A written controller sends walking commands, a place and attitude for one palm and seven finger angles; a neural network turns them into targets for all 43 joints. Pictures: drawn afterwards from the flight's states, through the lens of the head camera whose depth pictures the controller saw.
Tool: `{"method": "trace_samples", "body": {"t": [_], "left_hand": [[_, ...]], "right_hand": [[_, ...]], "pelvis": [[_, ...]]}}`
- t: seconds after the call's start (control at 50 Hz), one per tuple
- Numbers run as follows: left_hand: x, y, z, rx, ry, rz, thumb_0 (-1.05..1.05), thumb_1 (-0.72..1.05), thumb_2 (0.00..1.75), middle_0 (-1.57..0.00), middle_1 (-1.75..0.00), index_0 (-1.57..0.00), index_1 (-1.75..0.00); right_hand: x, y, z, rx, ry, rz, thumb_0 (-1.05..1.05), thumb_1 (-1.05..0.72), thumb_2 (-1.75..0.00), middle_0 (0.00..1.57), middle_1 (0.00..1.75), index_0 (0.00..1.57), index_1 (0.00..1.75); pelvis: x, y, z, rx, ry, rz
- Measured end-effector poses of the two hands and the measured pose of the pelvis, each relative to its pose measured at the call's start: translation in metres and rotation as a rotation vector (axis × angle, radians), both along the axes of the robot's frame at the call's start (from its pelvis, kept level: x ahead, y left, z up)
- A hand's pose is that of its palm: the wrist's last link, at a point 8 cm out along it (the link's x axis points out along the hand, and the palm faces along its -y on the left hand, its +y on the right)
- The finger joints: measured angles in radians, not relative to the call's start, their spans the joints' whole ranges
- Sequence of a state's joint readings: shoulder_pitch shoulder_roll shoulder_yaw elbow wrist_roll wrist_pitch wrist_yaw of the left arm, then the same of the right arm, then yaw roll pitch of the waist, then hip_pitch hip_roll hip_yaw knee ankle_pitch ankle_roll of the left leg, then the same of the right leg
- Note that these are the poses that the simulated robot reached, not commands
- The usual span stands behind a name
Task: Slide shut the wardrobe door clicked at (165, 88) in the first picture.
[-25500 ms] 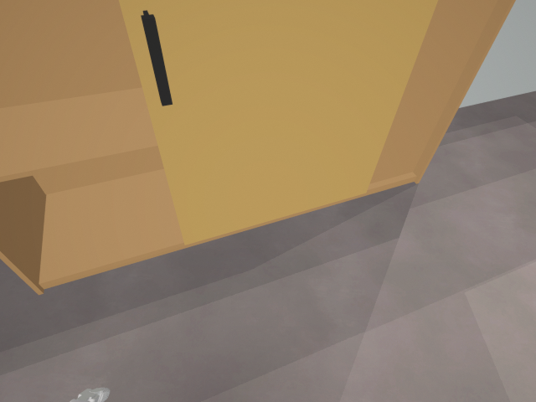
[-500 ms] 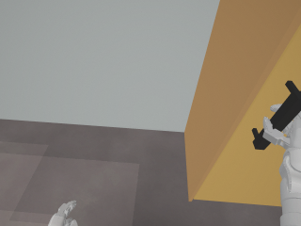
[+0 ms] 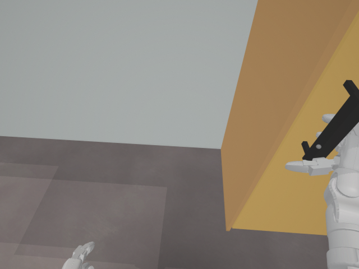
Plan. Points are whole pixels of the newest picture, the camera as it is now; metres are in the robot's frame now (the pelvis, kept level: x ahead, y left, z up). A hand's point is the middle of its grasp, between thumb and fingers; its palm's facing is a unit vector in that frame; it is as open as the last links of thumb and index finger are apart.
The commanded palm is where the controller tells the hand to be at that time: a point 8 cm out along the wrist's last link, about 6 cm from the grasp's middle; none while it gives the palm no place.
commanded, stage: loosen the grip on the handle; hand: right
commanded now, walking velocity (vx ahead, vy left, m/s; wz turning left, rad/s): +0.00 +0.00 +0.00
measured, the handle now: (327, 127) +0.40 -0.30 +0.12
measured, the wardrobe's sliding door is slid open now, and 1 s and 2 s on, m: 0.00 0.00 0.00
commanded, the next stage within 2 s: slip the hand off the handle in 0.02 s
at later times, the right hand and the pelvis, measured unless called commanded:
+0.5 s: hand (338, 151) +0.36 -0.33 +0.09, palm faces +0.49 +0.84 -0.23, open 14.6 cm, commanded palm +0.32 -0.36 +0.10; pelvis +0.02 +0.00 -0.01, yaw +0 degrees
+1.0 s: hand (358, 171) +0.32 -0.36 +0.08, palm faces +0.48 +0.85 -0.22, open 14.6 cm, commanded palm +0.27 -0.38 +0.10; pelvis +0.01 -0.01 -0.01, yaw +1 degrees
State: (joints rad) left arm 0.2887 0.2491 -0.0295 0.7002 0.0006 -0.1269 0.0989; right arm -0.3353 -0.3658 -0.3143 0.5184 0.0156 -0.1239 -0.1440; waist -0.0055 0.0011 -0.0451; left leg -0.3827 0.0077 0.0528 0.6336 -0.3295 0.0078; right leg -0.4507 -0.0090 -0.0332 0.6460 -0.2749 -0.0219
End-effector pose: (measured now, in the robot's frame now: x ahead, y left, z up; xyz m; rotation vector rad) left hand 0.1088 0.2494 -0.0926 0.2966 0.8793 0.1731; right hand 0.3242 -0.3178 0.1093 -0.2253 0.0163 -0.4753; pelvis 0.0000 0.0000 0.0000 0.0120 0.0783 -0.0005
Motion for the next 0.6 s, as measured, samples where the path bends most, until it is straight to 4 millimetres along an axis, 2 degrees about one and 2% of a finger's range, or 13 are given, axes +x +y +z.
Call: {"method": "trace_samples", "body": {"t": [0.18, 0.34, 0.46, 0.6], "left_hand": [[0.021, -0.002, -0.003, -0.01, -0.007, -0.003, 0.01, 0.91, 0.9, -0.21, -0.3, -0.21, -0.3], [0.034, 0.001, -0.003, 0.004, -0.011, -0.007, 0.01, 0.91, 0.9, -0.21, -0.3, -0.21, -0.3], [0.03, 0.007, -0.006, 0.018, 0.013, -0.002, 0.01, 0.91, 0.9, -0.21, -0.3, -0.21, -0.3], [0.016, 0.013, -0.011, 0.028, 0.057, 0.014, 0.01, 0.91, 0.9, -0.21, -0.3, -0.21, -0.3]], "right_hand": [[-0.001, -0.001, -0.008, 0.007, -0.008, 0.0, -0.02, 0.55, -0.2, 0.27, 1.16, 0.29, 1.19], [-0.005, -0.022, -0.015, 0.006, 0.009, -0.047, -0.02, 0.55, -0.2, 0.26, 1.15, 0.28, 1.17], [-0.006, -0.041, -0.01, -0.004, 0.006, -0.052, -0.02, 0.55, -0.2, 0.26, 1.15, 0.26, 1.16], [-0.004, -0.054, -0.009, 0.005, 0.017, -0.038, -0.02, 0.55, -0.2, 0.26, 1.15, 0.27, 1.16]], "pelvis": [[0.013, -0.001, -0.003, 0.0, 0.023, 0.004], [0.016, 0.003, -0.006, 0.003, 0.042, 0.002], [0.016, 0.005, -0.008, 0.008, 0.053, -0.005], [0.015, 0.005, -0.01, 0.01, 0.069, -0.005]]}}
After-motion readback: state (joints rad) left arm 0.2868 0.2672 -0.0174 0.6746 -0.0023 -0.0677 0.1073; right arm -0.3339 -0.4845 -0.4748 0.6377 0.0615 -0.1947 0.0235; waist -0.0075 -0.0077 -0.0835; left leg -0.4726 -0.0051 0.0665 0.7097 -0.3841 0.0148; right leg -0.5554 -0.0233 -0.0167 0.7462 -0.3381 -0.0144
